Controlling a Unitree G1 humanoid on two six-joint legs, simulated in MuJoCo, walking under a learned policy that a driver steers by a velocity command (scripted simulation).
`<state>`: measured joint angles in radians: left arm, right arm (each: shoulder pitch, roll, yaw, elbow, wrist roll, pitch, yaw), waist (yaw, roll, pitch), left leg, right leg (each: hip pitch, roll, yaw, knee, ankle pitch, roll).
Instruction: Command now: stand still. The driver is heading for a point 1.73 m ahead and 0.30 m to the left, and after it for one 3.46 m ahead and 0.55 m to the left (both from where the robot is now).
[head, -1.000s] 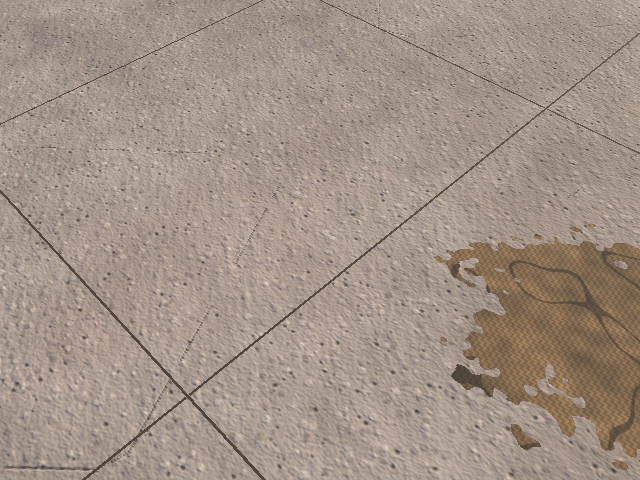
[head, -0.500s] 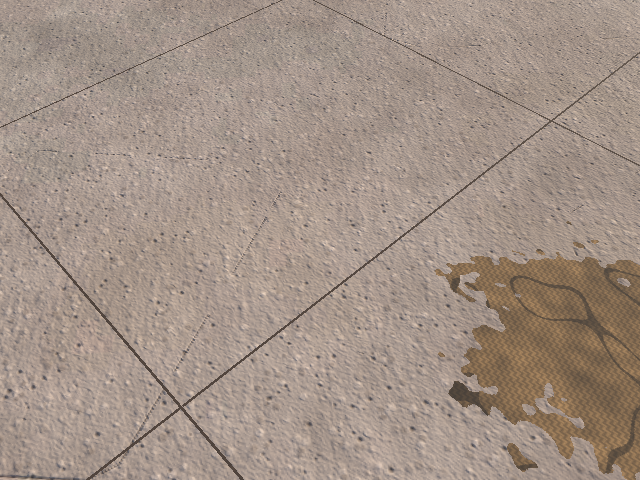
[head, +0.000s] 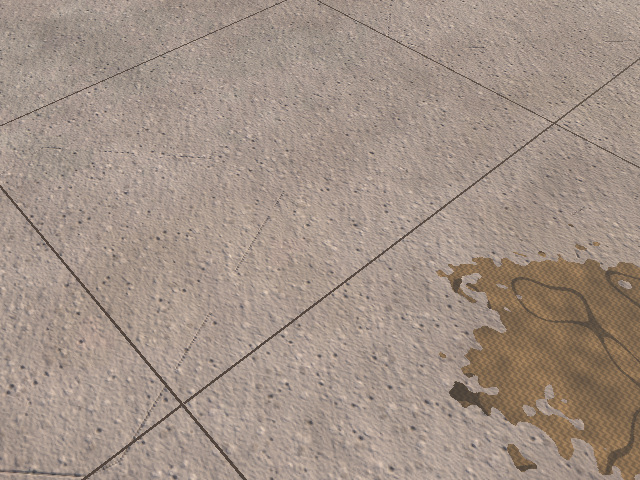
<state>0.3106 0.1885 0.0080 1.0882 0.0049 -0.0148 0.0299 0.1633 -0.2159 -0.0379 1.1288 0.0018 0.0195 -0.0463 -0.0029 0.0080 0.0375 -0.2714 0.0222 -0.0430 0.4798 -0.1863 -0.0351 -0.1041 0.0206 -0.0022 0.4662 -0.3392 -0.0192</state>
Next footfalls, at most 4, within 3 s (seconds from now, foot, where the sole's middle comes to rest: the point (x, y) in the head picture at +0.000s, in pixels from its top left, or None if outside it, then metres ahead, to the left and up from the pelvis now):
0.96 right None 0.49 -0.09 -0.77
1.52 left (271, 358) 0.80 0.15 -0.77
2.06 right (367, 257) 1.11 -0.09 -0.77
2.60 left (255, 201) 1.32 0.22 -0.77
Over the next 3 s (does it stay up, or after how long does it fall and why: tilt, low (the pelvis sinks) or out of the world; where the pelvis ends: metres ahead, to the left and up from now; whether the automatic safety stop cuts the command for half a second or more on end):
stays up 1.40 0.18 0.01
